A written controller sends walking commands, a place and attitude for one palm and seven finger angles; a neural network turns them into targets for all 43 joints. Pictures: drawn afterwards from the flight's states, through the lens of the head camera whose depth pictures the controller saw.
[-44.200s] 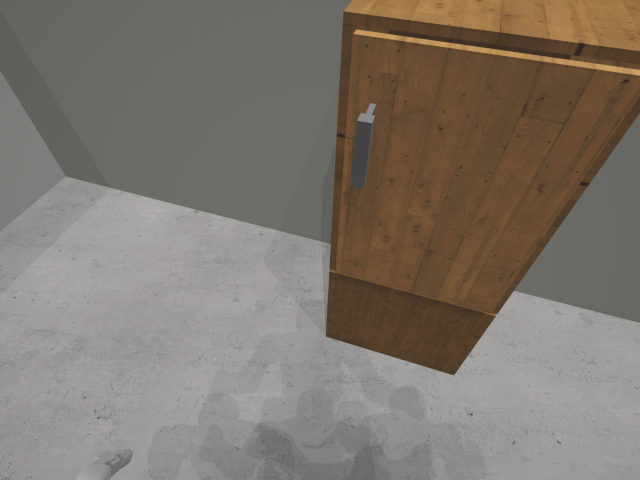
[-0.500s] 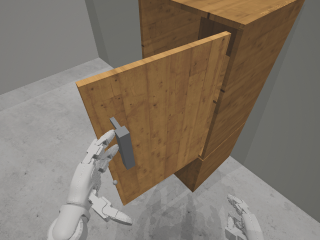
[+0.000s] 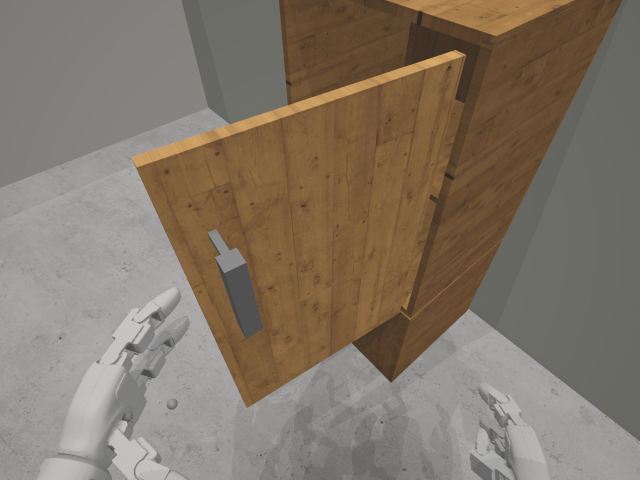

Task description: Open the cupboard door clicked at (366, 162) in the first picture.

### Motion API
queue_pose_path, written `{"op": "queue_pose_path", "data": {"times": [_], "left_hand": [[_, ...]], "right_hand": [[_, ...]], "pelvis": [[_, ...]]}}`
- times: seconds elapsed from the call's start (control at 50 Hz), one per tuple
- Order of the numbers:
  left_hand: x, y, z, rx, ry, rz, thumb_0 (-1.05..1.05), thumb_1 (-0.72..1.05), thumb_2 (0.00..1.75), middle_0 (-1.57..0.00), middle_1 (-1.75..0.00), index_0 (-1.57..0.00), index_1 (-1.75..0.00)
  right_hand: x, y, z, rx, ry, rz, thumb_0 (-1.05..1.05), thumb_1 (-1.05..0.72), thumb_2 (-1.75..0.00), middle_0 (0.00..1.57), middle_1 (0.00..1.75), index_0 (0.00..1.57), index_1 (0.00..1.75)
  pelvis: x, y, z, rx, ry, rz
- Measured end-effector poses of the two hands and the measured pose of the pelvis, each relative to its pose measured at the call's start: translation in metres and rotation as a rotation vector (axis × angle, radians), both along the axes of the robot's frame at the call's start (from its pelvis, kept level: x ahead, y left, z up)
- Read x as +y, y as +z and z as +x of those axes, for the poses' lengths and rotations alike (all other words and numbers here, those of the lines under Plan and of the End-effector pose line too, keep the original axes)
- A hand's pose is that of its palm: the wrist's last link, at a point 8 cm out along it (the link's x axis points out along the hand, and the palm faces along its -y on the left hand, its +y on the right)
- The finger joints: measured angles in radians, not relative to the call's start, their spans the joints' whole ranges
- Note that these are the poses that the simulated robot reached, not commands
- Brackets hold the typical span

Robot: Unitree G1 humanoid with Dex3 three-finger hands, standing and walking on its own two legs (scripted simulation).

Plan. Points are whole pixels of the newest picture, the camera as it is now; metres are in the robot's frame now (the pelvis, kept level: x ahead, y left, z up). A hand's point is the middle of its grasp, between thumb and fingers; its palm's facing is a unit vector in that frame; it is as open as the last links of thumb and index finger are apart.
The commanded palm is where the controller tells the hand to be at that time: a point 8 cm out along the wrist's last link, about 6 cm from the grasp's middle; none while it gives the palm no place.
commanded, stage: slide the hand sideways off the handle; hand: left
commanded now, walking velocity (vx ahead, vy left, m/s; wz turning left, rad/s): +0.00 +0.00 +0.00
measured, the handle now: (233, 284) +0.31 +0.13 +0.11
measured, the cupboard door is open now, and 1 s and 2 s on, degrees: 83 83 83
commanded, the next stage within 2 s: draw the hand back to the body in 0.08 s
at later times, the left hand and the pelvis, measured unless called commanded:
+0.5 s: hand (116, 390) +0.18 +0.21 +0.12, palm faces -0.03 -1.00 -0.09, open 16.3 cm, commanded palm +0.14 +0.26 +0.13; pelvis +0.00 +0.02 +0.01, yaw +0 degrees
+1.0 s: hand (49, 364) +0.19 +0.26 +0.15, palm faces +0.32 -0.88 -0.36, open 13.7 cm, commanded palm +0.14 +0.31 +0.17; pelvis +0.01 +0.04 +0.03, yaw -1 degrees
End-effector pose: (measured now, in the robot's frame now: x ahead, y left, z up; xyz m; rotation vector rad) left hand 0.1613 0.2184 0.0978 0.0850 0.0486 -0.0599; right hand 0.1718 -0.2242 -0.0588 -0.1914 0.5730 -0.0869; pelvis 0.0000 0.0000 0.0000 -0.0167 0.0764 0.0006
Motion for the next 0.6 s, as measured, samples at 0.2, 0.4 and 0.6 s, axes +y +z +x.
{"op": "queue_pose_path", "data": {"times": [0.2,0.4,0.6], "left_hand": [[0.008,0.003,-0.004,-0.044,-0.009,-0.029,-0.02,-0.5,0.3,-0.15,-0.3,-0.15,-0.3],[0.032,0.017,0.003,-0.057,0.012,0.013,-0.02,-0.5,0.3,-0.15,-0.31,-0.16,-0.3],[0.047,0.027,-0.003,-0.03,-0.003,0.002,-0.02,-0.5,0.3,-0.15,-0.3,-0.16,-0.3]], "right_hand": [[0.007,0.003,-0.002,-0.037,0.01,-0.007,0.02,-0.9,-0.9,0.2,0.3,0.2,0.3],[0.021,0.008,-0.009,-0.042,-0.014,0.009,0.02,-0.9,-0.9,0.2,0.3,0.2,0.3],[0.036,0.021,-0.001,-0.089,0.019,0.003,0.02,-0.9,-0.9,0.2,0.3,0.2,0.3]], "pelvis": [[0.006,-0.001,-0.006,-0.005,0.009,-0.011],[0.015,0.003,-0.006,-0.027,-0.002,-0.015],[0.028,0.01,-0.004,-0.057,0.003,-0.023]]}}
